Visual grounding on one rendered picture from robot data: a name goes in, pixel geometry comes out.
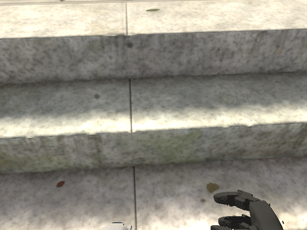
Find robot right hand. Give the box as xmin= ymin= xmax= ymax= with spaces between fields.
xmin=210 ymin=190 xmax=284 ymax=230

